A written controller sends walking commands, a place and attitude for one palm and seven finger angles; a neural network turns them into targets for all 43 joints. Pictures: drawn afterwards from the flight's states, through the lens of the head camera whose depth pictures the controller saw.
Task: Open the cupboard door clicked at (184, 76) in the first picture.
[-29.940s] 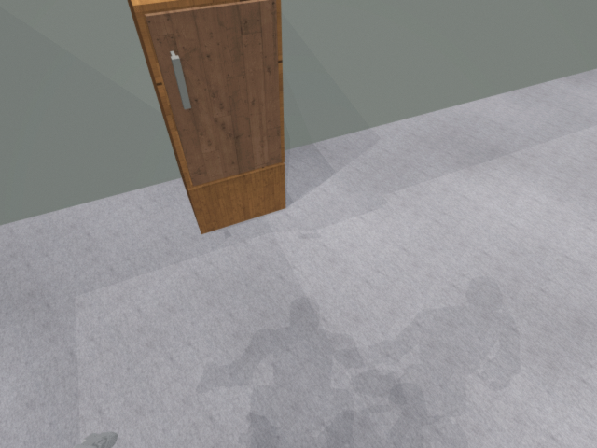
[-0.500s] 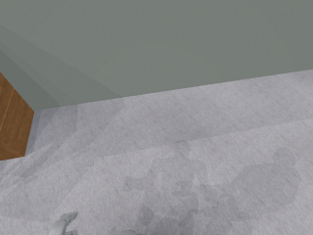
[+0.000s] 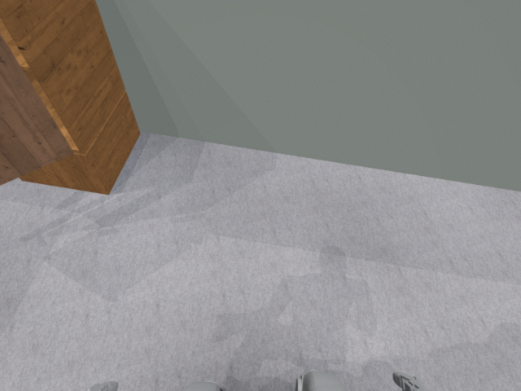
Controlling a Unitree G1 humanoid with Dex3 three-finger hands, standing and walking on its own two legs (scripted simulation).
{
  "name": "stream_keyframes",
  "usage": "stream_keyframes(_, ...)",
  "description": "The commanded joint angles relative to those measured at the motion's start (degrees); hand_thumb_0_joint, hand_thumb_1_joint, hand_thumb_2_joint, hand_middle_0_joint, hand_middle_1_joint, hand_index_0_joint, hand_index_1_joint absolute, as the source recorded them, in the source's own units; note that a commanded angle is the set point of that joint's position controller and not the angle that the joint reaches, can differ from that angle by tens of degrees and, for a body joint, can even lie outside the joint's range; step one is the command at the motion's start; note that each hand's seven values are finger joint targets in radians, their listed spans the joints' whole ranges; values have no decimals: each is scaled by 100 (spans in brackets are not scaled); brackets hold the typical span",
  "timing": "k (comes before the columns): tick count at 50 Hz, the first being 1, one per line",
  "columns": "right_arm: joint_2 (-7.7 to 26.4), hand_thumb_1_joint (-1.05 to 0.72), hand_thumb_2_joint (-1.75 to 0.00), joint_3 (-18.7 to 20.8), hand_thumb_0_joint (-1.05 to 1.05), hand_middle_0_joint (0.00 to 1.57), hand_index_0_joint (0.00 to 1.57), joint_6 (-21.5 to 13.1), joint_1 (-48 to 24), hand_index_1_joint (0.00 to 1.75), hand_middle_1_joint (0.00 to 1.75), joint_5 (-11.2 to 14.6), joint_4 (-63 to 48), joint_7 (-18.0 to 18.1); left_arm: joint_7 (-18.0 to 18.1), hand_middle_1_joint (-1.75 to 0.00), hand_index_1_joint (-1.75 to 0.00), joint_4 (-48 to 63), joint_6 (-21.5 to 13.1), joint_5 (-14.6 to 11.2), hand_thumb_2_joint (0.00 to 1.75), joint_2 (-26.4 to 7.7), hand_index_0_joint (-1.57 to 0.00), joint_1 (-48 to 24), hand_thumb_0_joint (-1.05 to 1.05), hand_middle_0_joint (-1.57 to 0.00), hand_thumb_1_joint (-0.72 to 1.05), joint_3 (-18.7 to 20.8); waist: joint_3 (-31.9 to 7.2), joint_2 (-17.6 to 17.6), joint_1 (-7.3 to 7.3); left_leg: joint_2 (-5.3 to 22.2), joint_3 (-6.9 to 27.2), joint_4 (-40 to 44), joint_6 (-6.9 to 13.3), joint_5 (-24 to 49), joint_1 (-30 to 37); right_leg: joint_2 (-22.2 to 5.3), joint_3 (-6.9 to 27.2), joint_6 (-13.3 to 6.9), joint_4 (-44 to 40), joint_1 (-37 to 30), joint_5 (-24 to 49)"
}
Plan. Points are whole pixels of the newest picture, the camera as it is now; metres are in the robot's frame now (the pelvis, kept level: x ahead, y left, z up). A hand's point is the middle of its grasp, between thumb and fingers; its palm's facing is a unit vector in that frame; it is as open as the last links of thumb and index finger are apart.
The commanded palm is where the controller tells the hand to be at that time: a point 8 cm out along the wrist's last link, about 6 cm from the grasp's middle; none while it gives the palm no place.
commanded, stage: turn to face it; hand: left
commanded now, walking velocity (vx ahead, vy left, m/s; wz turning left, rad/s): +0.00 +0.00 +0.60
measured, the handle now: out of the picture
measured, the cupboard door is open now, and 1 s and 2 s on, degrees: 48 48 48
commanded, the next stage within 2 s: take the last steps up to it in 1.10 s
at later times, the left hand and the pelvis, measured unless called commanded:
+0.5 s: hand out of the picture +0.02 +0.16 -0.17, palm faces +0.33 -0.92 -0.22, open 7.4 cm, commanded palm none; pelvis +0.02 -0.04 +0.00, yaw +19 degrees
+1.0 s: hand out of the picture +0.00 +0.15 -0.15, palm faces +0.56 -0.78 -0.27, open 7.4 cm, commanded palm none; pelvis +0.05 -0.06 +0.00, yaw +35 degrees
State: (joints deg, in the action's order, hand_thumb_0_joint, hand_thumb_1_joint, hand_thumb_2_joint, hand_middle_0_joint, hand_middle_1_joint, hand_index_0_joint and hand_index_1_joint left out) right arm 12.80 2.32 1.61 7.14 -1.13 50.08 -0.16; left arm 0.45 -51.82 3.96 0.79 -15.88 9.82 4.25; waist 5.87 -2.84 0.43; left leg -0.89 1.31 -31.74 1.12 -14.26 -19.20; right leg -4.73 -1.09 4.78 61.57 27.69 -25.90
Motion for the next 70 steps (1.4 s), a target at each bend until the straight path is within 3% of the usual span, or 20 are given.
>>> stream_keyframes(1,1279,-90,-90,396,0,20,20,-58,257,30,30,-43,-280,81,-16,-30,-30,624,-203,10,90,-326,-20,-174,0,-20,90,69,-891,1077,-192,1298,1537,1208,786,1273,765,123,74,-26,-804,-108,64)
stream_keyframes(7,1240,-90,-90,470,0,20,20,31,-18,30,30,-6,-361,53,27,-30,-30,584,-305,-31,90,-404,-20,334,0,-20,90,90,-1004,1104,87,920,1831,656,528,1158,-21,484,-79,-143,-3138,-1810,837)
stream_keyframes(8,1068,-90,-90,463,0,20,20,34,-95,30,30,37,-428,26,63,-30,-30,560,-365,1,90,-647,-20,597,0,-20,90,158,-1073,552,241,593,1621,208,255,567,-610,91,311,-239,-3991,-2563,1029)
stream_keyframes(10,731,-90,-90,400,0,20,20,21,-176,30,30,36,-630,-48,116,-30,-30,626,-388,99,90,-1298,-20,558,0,-20,90,226,-785,-1288,306,-271,162,-2478,-316,-2094,-1613,-2356,2307,-1353,-4814,-2266,1242)
stream_keyframes(15,540,-90,-90,326,0,20,20,144,-175,30,30,35,-313,-143,149,-30,-30,697,-450,36,90,-567,-20,75,0,-20,90,63,-571,-1057,-39,227,-153,-3121,-512,-1215,-1500,-1310,229,-1155,-4002,-2349,4126)
stream_keyframes(20,352,-90,-90,196,0,20,20,87,-577,30,30,70,-367,-184,136,-30,-30,448,-447,67,90,-884,-20,648,0,-20,90,161,-717,-891,262,75,-689,-1343,-450,-1154,-827,-1458,-115,-1082,-3553,-2802,5086)
stream_keyframes(24,585,-90,-90,233,0,20,20,12,13,30,30,39,-273,-142,90,-30,-30,428,-432,7,90,-940,-20,510,0,-20,90,206,-1045,-848,-112,-64,-795,237,-252,-48,486,-1365,-538,-683,-2592,-2360,4885)
stream_keyframes(25,927,-90,-90,329,0,20,20,-32,467,30,30,-1,-172,-121,66,-30,-30,514,-417,-31,90,-834,-20,417,0,-20,90,193,-1321,-127,-382,440,-253,558,6,1296,1638,-1209,-753,-393,-1663,-1433,3919)
stream_keyframes(26,1613,-90,-90,515,0,20,20,-67,952,30,30,-49,-130,-80,19,-30,-30,753,-383,-66,90,-390,-20,324,0,-20,90,89,-1524,1841,-632,2175,2094,690,983,3622,2582,-302,-907,71,-210,334,-265)
stream_keyframes(27,1821,-90,-90,529,0,20,20,-3,1253,30,30,-5,-14,-46,64,-30,-30,934,-307,-4,90,-436,-20,-22,0,-20,90,35,-1502,1547,-710,2634,2336,801,1479,3651,2247,-175,-220,-24,416,590,-1426)
stream_keyframes(32,1235,-90,-90,345,0,20,20,-54,80,30,30,-43,-307,99,0,-30,-30,572,-179,20,90,-365,-20,4,0,-20,90,93,-713,1342,-137,1437,1429,1242,821,1245,609,-108,126,-46,134,185,-52)
stream_keyframes(41,1143,-90,-90,411,0,20,20,34,-128,30,30,-5,-333,46,12,-30,-30,456,-316,-2,90,-324,-20,604,0,-20,90,83,-907,1067,142,896,1440,615,478,665,-234,403,-213,-167,-3240,-1945,1001)
stream_keyframes(43,532,-90,-90,321,0,20,20,21,-78,30,30,69,-496,-19,95,-30,-30,464,-435,120,90,-1111,-20,826,0,-20,90,239,-899,-1197,269,-301,150,-1292,-256,-1249,-1527,-1661,2012,-913,-4633,-2733,1220)
stream_keyframes(44,629,-90,-90,329,0,20,20,37,-186,30,30,29,-562,-55,88,-30,-30,538,-409,101,90,-1217,-20,719,0,-20,90,195,-763,-1117,293,-195,139,-2562,-242,-2109,-1321,-2290,2142,-1408,-4734,-1958,1474)
stream_keyframes(49,431,-90,-90,250,0,20,20,105,-179,30,30,44,-216,-90,129,-30,-30,516,-457,77,90,-575,-20,291,0,-20,90,54,-539,-1095,34,142,-157,-2823,-395,-1363,-1166,-1289,369,-1184,-4044,-2102,3855)
stream_keyframes(53,208,-90,-90,141,0,20,20,22,-345,30,30,86,-119,-83,118,-30,-30,185,-476,102,90,-787,-20,763,0,-20,90,110,-770,-917,236,-45,-563,-1082,-369,-1280,-550,-1327,249,-1155,-3605,-2655,4854)
stream_keyframes(56,387,-90,-90,129,0,20,20,-69,208,30,30,55,110,-42,99,-30,-30,97,-447,-2,90,-747,-20,595,0,-20,90,118,-935,-732,-87,8,-493,682,-237,294,775,-1114,-104,-694,-2933,-2063,4207)
stream_keyframes(58,1197,-90,-90,297,0,20,20,-141,646,30,30,-16,153,12,56,-30,-30,299,-384,-64,90,-201,-20,546,0,-20,90,-39,-1227,1651,-266,2025,1736,884,759,3584,2091,-210,-569,-32,-1438,-235,-116)
stream_keyframes(59,1387,-90,-90,319,0,20,20,-69,791,30,30,-43,189,77,82,-30,-30,370,-301,-19,90,-190,-20,297,0,-20,90,-63,-1085,1492,-387,2361,1879,1004,1231,3600,1598,-91,-218,-89,-692,-232,-1169)
stream_keyframes(70,896,-90,-90,214,0,20,20,-181,510,30,30,-50,304,113,-157,-30,-30,-67,-414,48,90,67,-20,375,0,-20,90,-38,-559,1014,4,1134,1303,1530,857,-1084,356,350,-468,-364,-2346,-1248,34)
